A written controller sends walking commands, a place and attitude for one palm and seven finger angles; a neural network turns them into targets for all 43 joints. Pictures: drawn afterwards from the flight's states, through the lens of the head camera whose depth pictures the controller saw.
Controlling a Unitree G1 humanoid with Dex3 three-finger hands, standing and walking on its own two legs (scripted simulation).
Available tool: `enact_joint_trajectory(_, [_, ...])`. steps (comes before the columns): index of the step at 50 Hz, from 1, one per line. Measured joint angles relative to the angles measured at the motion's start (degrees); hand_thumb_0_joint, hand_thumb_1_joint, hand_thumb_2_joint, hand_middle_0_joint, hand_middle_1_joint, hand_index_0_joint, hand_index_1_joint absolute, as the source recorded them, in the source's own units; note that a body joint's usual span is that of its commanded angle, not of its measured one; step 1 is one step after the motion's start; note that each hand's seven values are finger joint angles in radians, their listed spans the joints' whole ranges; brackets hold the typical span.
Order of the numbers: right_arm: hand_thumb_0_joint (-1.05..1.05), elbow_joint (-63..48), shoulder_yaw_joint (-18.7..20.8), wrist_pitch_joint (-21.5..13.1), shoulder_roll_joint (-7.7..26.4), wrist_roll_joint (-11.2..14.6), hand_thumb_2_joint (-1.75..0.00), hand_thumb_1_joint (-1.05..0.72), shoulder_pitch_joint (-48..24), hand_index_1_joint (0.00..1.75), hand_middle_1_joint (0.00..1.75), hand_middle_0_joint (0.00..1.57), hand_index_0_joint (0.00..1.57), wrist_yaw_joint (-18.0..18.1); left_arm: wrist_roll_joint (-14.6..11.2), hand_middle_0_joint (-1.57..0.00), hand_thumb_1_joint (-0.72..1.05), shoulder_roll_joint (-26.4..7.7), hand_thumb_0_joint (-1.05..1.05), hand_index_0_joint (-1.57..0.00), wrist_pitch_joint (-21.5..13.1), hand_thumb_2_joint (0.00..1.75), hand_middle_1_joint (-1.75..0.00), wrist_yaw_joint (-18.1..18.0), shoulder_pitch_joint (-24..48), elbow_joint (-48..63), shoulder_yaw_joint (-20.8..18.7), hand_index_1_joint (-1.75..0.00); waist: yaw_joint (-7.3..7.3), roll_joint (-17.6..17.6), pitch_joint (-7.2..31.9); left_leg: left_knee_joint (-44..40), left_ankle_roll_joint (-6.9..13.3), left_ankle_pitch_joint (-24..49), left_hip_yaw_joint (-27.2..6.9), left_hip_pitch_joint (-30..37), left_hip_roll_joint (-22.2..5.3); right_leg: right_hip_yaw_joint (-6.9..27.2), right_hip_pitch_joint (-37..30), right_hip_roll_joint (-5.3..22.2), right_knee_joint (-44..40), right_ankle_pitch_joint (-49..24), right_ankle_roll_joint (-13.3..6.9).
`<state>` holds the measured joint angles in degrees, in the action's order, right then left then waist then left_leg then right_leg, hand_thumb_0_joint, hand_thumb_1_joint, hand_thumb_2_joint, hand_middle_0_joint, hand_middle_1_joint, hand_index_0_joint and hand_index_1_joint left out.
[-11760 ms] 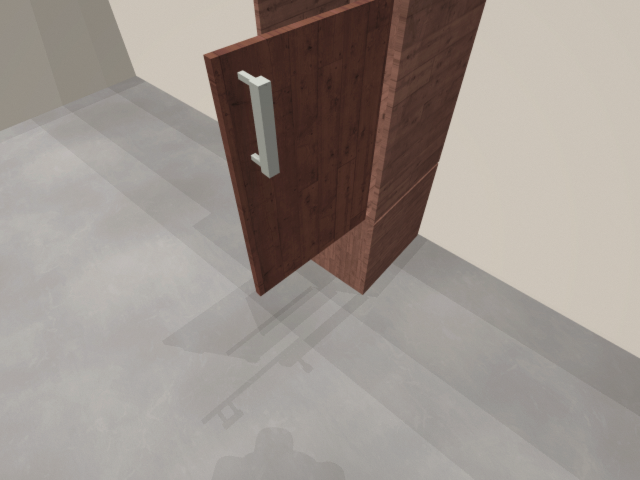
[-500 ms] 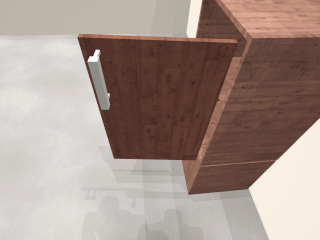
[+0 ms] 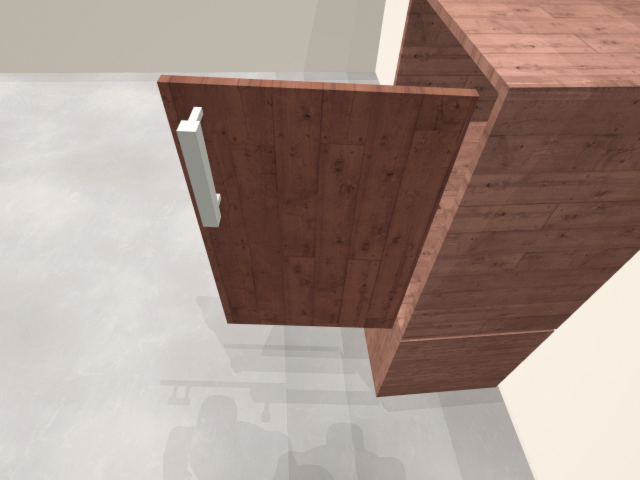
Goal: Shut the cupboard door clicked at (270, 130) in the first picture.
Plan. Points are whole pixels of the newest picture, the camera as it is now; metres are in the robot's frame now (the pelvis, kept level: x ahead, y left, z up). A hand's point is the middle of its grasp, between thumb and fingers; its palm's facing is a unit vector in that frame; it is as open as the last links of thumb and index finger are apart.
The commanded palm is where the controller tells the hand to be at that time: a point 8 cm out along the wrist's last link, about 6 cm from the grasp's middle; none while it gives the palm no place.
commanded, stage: look again from close up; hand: left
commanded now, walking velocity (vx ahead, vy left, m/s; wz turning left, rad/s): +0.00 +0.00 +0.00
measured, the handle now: (204, 170) +0.47 +0.20 +0.13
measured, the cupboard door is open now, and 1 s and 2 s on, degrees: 84 84 84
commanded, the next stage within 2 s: raise the hand and make a fist in 0.38 s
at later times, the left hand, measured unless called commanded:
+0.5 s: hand out of the picture -0.02 +0.16 -0.18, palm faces +0.03 -0.99 -0.17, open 7.4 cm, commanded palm +0.09 +0.21 -0.08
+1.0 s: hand out of the picture +0.11 +0.19 -0.04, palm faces +0.25 -0.96 -0.09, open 5.7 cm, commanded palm +0.12 +0.22 +0.00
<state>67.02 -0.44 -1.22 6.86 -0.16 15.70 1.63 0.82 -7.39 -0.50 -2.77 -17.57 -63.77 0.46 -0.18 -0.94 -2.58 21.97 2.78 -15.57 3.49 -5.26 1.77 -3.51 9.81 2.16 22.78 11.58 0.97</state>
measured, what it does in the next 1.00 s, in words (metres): lowers itself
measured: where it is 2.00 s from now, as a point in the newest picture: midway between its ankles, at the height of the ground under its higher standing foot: outside the picture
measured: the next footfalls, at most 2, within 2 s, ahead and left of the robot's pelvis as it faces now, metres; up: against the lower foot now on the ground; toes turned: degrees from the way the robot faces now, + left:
none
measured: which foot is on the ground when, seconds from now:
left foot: down 0.00-1.00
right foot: down 0.00-1.00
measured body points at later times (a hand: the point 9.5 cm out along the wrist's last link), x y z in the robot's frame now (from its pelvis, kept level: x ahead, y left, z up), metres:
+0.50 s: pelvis +0.00 +0.00 +0.00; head +0.01 +0.01 +0.45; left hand -0.02 +0.21 -0.17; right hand -0.02 -0.21 -0.16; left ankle -0.04 +0.08 -0.74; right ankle +0.01 -0.13 -0.74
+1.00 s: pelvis -0.03 -0.04 -0.07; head +0.02 -0.02 +0.38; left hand +0.09 +0.24 -0.03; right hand +0.23 -0.27 -0.09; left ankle -0.04 +0.08 -0.74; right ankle +0.01 -0.12 -0.74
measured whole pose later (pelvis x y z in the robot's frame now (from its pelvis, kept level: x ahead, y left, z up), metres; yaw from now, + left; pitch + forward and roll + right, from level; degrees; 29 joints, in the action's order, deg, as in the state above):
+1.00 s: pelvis -0.03 -0.04 -0.07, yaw +4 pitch +9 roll -1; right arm 27.3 3.5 -15.6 16.2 0.8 8.8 0.9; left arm -14.5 -13.1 -27.3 10.1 -35.9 1.7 -10.3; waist -3.0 -1.6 4.8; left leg 58.3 -0.4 -29.6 -1.7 -38.1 -0.6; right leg -8.3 40.1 0.7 55.8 25.4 -3.7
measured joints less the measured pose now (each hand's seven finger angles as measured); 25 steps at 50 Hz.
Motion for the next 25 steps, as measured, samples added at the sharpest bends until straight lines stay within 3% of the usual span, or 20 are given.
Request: enact_joint_trajectory(25, [0.00, -0.45, -0.29, -0.19, -0.31, 0.14, -0.90, -0.91, 1.21, 0.30, 0.29, 0.20, 0.20, 0.09, 0.16, -0.20, 0.91, 0.02, 0.00, -0.20, -0.31, 0.90, -0.30, -0.36, -0.20, -0.42, 0.02, -0.29, 0.13, 0.10, 0.22, 0.63, 0.06, -0.20, -0.32, -0.44, 0.05, -0.33, -0.01, 0.11, 0.03, 0.12, 0.16])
